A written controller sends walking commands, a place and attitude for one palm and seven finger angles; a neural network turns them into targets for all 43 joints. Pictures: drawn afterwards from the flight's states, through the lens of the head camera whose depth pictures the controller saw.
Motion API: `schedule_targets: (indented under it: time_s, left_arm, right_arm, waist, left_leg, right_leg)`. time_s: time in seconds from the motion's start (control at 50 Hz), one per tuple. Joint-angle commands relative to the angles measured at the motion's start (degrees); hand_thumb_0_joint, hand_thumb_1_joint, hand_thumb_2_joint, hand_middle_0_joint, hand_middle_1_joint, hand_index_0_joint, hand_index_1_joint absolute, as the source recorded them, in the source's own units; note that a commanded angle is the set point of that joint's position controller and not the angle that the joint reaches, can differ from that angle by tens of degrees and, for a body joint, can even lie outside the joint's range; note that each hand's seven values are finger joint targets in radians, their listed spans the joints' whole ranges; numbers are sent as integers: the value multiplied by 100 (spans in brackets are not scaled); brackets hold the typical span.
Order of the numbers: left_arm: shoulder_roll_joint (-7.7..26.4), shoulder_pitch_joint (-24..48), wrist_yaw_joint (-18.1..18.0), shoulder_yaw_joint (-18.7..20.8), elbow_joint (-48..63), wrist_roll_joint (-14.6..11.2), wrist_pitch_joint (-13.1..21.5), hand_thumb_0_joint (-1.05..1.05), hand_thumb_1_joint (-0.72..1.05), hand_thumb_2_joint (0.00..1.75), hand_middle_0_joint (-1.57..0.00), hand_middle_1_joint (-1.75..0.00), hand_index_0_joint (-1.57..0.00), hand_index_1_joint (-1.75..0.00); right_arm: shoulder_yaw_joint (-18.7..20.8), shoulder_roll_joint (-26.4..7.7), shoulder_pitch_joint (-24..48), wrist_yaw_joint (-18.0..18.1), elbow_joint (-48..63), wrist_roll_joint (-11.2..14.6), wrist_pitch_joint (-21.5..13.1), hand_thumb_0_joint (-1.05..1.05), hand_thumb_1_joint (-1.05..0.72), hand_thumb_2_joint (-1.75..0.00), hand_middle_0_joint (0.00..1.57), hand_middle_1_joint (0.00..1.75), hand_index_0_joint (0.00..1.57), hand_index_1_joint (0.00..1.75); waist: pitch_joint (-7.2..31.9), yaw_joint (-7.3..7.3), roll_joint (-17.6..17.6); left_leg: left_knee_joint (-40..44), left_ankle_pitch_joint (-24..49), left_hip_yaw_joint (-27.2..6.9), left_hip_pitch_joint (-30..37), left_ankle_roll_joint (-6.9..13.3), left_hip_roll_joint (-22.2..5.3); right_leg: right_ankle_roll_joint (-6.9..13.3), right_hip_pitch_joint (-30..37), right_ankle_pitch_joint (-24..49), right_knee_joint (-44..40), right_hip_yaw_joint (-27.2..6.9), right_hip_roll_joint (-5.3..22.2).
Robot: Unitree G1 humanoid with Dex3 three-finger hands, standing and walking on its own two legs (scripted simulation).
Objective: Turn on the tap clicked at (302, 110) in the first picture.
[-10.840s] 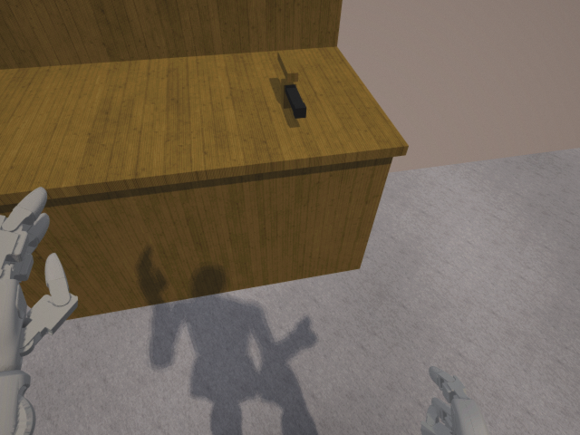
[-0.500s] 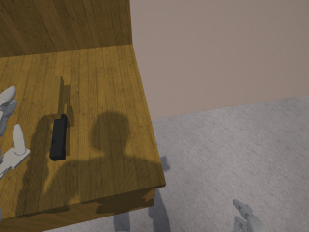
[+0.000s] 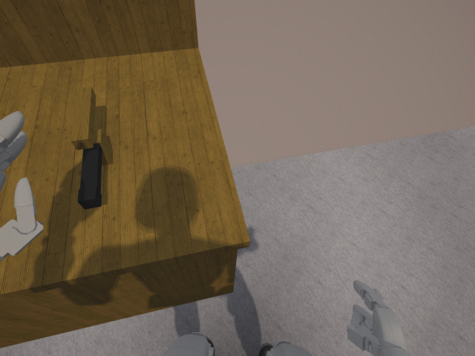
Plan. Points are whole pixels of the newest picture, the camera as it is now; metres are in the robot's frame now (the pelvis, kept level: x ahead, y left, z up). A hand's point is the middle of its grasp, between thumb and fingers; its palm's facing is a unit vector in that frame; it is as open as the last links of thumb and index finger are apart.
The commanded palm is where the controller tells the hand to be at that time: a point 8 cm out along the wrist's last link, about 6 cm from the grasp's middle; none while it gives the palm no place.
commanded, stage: shuffle to correct the standing spot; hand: left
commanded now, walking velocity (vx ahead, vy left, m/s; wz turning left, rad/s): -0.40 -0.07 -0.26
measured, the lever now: (90, 198) +0.34 +0.29 +0.02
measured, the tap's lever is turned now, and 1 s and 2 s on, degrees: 0 0 0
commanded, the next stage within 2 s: come to a stop and stand still in 0.04 s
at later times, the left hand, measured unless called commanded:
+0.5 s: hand (29, 308) +0.14 +0.22 +0.17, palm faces +0.21 -0.84 -0.50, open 7.5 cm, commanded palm +0.09 +0.26 +0.19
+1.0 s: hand (22, 277) +0.17 +0.22 +0.19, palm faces +0.31 -0.89 -0.33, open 7.5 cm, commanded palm +0.11 +0.26 +0.19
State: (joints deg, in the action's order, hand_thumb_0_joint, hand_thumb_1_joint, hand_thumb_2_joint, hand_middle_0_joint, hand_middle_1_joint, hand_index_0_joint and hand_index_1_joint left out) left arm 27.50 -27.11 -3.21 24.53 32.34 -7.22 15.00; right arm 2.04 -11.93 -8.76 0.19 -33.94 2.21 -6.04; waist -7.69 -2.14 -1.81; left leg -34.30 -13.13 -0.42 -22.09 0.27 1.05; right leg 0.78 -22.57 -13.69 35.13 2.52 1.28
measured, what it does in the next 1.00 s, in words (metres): steps on the spot: right foot, then left foot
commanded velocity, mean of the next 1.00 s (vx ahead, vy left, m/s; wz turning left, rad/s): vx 0.04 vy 0.00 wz -0.01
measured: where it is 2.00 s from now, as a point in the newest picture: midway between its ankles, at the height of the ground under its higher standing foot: outside the picture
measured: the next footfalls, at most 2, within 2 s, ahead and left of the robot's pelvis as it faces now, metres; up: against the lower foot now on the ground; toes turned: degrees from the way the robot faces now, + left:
right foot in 0.22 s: -0.02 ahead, -0.16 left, +0.00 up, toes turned -4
left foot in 0.38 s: +0.02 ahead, +0.09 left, +0.00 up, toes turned -4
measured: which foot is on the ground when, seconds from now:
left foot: down 0.00-0.22, up 0.24-0.36, down 0.38-1.00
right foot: down 0.00-0.02, up 0.04-0.20, down 0.22-1.00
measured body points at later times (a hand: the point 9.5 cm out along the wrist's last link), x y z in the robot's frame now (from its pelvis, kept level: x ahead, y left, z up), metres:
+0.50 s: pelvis -0.09 -0.01 +0.00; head -0.06 +0.00 +0.45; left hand +0.13 +0.26 +0.19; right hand +0.04 -0.27 -0.07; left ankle -0.02 +0.10 -0.73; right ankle -0.07 -0.16 -0.72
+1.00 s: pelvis -0.08 +0.00 +0.01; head -0.08 +0.02 +0.46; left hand +0.14 +0.27 +0.20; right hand +0.07 -0.23 -0.06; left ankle -0.02 +0.10 -0.73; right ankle -0.06 -0.16 -0.73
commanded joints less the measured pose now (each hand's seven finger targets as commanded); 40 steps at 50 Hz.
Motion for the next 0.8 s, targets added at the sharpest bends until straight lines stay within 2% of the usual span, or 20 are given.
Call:
schedule_targets:
  time_s: [0.0,0.04,0.1,0.14,0.16,0.2,0.22,0.24,0.3,0.34,0.36,0.4,0.46,0.52,0.58,0.66,0.72,0.74,0.76,0.78]
  left_arm:
    - [1054,353,-162,898,1216,-68,455,0,90,90,-20,-30,-20,-30]
    - [1093,701,-150,863,1317,10,541,0,90,90,-20,-30,-20,-30]
    - [694,618,45,549,1045,116,584,0,90,90,-20,-30,-20,-30]
    - [704,456,85,570,921,163,528,0,90,90,-20,-30,-20,-30]
    - [547,519,129,372,993,209,520,0,90,90,-20,-30,-20,-30]
    - [1013,546,64,563,949,157,398,0,90,90,-20,-30,-20,-30]
    - [1168,660,-89,787,1066,58,281,0,90,90,-20,-30,-20,-30]
    - [864,478,-119,629,868,-25,108,0,90,90,-20,-30,-20,-30]
    - [969,121,-272,836,1037,122,-46,0,90,90,-20,-30,-20,-30]
    - [1020,-145,-365,937,1164,168,47,0,90,90,-20,-30,-20,-30]
    - [760,-213,-336,709,1259,191,132,0,90,90,-20,-30,-20,-30]
    - [900,-185,-294,778,1260,348,211,0,90,90,-20,-30,-20,-30]
    - [710,-21,-237,581,956,353,206,0,90,90,-20,-30,-20,-30]
    - [584,68,-179,402,514,282,112,0,90,90,-20,-30,-20,-30]
    - [520,372,-210,304,483,281,15,0,90,90,-20,-30,-20,-30]
    - [280,721,-249,36,458,423,-40,0,90,90,-20,-30,-20,-30]
    - [378,782,-268,102,549,481,-63,0,90,90,-20,-30,-20,-30]
    - [536,844,-286,236,646,481,-60,0,90,90,-20,-30,-20,-30]
    - [4666,5991,-322,3330,1864,1153,441,0,90,90,-20,-30,-20,-30]
    - [1293,3035,-110,922,-1058,687,281,0,90,90,-20,-30,-20,-30]
  right_arm:
    - [222,-683,296,135,958,-17,-356,0,-90,-90,20,30,20,30]
    - [247,-600,6,127,868,-121,-472,0,-90,-90,20,30,20,30]
    - [389,-688,-191,-78,841,-154,-651,0,-90,-90,20,30,20,30]
    - [346,-711,-74,-128,939,-80,-648,0,-90,-90,20,30,20,30]
    - [305,-777,-172,-149,1017,-68,-613,0,-90,-90,20,30,20,30]
    - [216,-655,-35,-87,1102,-1,-603,0,-90,-90,20,30,20,30]
    - [108,-568,80,-42,991,-53,-654,0,-90,-90,20,30,20,30]
    - [199,-723,-41,-47,811,-19,-605,0,-90,-90,20,30,20,30]
    - [77,-580,372,138,787,20,-459,0,-90,-90,20,30,20,30]
    - [98,-738,374,251,845,-10,-504,0,-90,-90,20,30,20,30]
    - [102,-786,286,262,913,-39,-546,0,-90,-90,20,30,20,30]
    - [117,-754,327,205,999,8,-531,0,-90,-90,20,30,20,30]
    - [148,-794,169,183,980,24,-534,0,-90,-90,20,30,20,30]
    - [174,-813,36,201,889,3,-517,0,-90,-90,20,30,20,30]
    - [79,-782,116,267,763,-59,-554,0,-90,-90,20,30,20,30]
    - [26,-794,237,278,802,-53,-537,0,-90,-90,20,30,20,30]
    - [4,-705,280,232,861,-56,-509,0,-90,-90,20,30,20,30]
    - [4,-709,306,238,851,-74,-495,0,-90,-90,20,30,20,30]
    - [72,-620,-492,289,568,-421,-699,0,-90,-90,20,30,20,30]
    - [-253,-1,-58,279,439,-319,-775,0,-90,-90,20,30,20,30]
  waist:
    - [1122,-32,1441]
    - [1230,6,1502]
    - [1732,-205,1028]
    - [1631,-233,915]
    - [1430,-187,781]
    - [1099,-93,-865]
    - [1139,-44,-857]
    - [1512,19,-1113]
    - [1002,212,-549]
    - [975,199,549]
    - [1011,163,1262]
    - [1030,128,2182]
    - [1069,142,1022]
    - [1024,227,-207]
    - [935,249,148]
    - [646,217,841]
    - [584,144,747]
    - [620,152,686]
    - [744,-228,-1037]
    - [1347,40,-1456]
  left_leg:
    - [1841,-192,-1711,77,586,-1684]
    - [2082,578,-2007,-79,1013,-2290]
    - [1175,2306,-985,946,871,-2023]
    - [813,1461,-501,804,535,-1608]
    - [328,189,-264,471,319,-1233]
    - [-1804,-1486,265,-211,-118,-13]
    - [-2607,-1508,36,-128,-122,-197]
    - [-2666,-1363,-304,61,-129,-199]
    - [-566,-947,-257,975,-13,-331]
    - [1193,-665,-252,1252,100,-394]
    - [1699,-597,-919,1079,337,-828]
    - [2376,-2512,-1608,-23,617,-1227]
    - [1753,-2287,-1025,-406,450,-828]
    - [486,-1454,-333,470,266,-326]
    - [736,-1197,-351,924,295,-457]
    - [1729,-2337,-961,228,380,-787]
    - [1580,-2155,-721,-42,329,-630]
    - [1440,-1897,-643,120,290,-575]
    - [156,-439,107,-163,185,-476]
    - [48,-124,-39,661,88,13]
  right_leg:
    - [-208,-72,-697,858,-388,142]
    - [-305,-157,-1757,2389,-554,-89]
    - [-225,-111,-1691,1839,-490,90]
    - [-182,488,-1125,395,-193,184]
    - [-125,726,-451,-581,-175,287]
    - [660,353,-125,-1954,-1829,1647]
    - [1013,-38,94,-2062,-2102,2255]
    - [1021,214,-178,-1906,-2063,2085]
    - [534,-323,-1012,-1586,-1130,1504]
    - [246,109,-986,-865,-562,891]
    - [58,277,-883,-250,-236,402]
    - [-103,724,-1377,316,32,125]
    - [-35,1348,-869,-471,123,115]
    - [247,409,-1842,-1585,-542,647]
    - [256,86,-1774,-1367,-475,611]
    - [27,548,-1548,-924,-121,116]
    - [54,930,-1221,-1234,-211,124]
    - [86,867,-1277,-1402,-305,209]
    - [167,825,44,-1773,-990,354]
    - [413,603,337,-1607,-1250,726]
